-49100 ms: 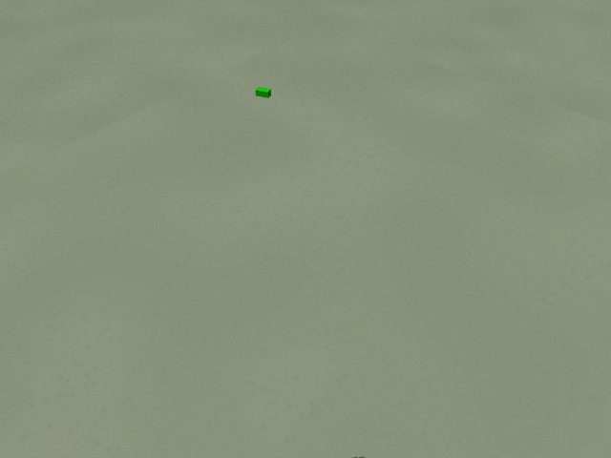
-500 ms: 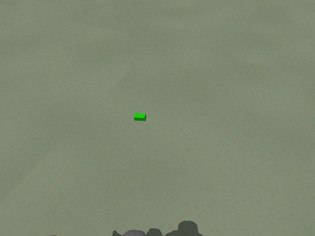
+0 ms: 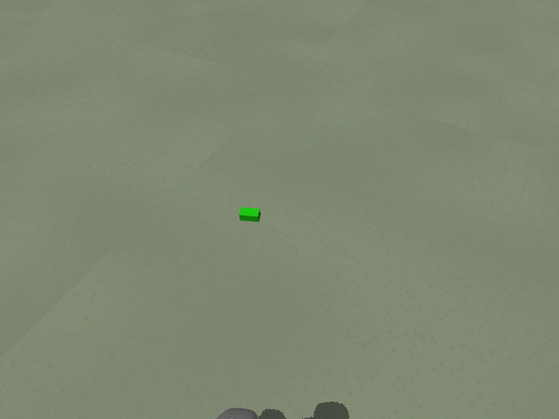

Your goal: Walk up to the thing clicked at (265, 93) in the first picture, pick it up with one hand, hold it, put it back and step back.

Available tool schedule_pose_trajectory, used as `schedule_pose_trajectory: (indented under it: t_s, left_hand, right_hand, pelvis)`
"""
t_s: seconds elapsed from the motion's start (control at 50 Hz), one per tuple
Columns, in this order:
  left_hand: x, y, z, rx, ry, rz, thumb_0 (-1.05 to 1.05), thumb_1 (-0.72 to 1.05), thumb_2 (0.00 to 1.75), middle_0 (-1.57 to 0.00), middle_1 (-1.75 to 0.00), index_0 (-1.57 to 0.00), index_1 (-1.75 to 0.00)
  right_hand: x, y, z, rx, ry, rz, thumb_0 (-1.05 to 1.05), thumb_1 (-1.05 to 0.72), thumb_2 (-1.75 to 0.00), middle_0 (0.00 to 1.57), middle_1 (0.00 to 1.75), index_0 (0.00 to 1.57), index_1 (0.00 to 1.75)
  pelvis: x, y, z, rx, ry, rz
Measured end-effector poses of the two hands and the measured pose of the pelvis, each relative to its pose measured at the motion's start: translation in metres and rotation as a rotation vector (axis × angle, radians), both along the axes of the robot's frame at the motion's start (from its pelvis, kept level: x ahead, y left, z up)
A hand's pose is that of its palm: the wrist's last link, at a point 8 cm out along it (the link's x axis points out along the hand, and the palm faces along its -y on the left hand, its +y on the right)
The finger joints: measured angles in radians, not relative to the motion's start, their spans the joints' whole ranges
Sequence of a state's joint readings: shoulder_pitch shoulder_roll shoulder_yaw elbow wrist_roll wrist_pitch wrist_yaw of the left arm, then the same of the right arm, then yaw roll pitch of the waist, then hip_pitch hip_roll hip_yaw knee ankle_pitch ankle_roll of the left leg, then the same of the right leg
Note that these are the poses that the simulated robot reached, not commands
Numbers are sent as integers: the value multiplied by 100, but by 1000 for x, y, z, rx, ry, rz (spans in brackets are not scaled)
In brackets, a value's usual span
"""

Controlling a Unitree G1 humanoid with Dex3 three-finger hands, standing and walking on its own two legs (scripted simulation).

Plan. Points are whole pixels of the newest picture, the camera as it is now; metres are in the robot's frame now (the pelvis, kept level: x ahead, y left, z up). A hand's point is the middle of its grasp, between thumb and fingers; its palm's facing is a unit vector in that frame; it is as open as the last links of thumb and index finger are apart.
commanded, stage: step back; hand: left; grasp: from above
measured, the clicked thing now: (249, 214) +1.06 +0.23 -0.75
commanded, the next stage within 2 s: stand in 0.42 s
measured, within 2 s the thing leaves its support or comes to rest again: neither
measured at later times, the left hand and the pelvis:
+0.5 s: hand out of the picture +0.12 +0.28 -0.15, palm faces -0.03 -0.94 -0.34, open 7.4 cm; pelvis +0.03 +0.03 +0.01, yaw -1 degrees
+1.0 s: hand out of the picture +0.12 +0.28 -0.14, palm faces -0.07 -0.94 -0.33, open 7.4 cm; pelvis +0.03 +0.03 +0.01, yaw -2 degrees
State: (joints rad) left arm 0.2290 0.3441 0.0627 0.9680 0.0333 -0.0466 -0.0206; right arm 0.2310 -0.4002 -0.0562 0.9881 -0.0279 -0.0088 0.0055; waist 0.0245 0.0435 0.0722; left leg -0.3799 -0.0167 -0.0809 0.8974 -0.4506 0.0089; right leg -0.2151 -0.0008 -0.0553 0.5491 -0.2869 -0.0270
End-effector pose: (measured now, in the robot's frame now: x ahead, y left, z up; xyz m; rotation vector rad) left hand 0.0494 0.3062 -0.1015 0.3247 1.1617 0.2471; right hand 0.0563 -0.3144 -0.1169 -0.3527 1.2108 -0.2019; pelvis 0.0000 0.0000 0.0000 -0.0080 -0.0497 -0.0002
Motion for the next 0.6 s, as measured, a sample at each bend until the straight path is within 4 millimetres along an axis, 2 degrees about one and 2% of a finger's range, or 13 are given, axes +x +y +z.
schedule_pose_trajectory:
  t_s: [0.1, 0.22, 0.38, 0.48, 0.6]
  left_hand:
    - [10, 8, -6, -5, 15, 13, 0, 90, 90, -21, -30, -20, -30]
    - [32, 22, -21, -18, 29, 16, 0, 90, 90, -21, -30, -20, -30]
    - [52, 23, -18, -23, 31, -26, 0, 90, 90, -20, -30, -20, -30]
    - [62, 21, -11, -31, 30, -40, 0, 90, 90, -20, -30, -20, -30]
    - [71, 16, -5, -46, 23, -62, 0, 90, 90, -20, -30, -20, -30]
  right_hand:
    - [27, 8, 1, -9, -2, 29, 0, -91, -90, 20, 30, 20, 30]
    - [55, 31, 0, -9, -47, 29, 0, -91, -90, 20, 30, 20, 30]
    - [88, 50, 8, 33, -112, 24, 0, -90, -90, 20, 30, 20, 30]
    - [93, 54, 12, 50, -118, 19, 0, -90, -90, 20, 30, 20, 30]
    - [82, 52, 16, 51, -93, -7, 0, -90, -90, 20, 30, 20, 30]
  pelvis:
    - [13, 8, -2, 6, 3, 18]
    - [22, 20, -9, 13, -3, 3]
    - [29, 23, -3, -6, 6, -21]
    - [32, 26, 4, -5, 3, -24]
    - [34, 29, 11, 0, -6, -25]
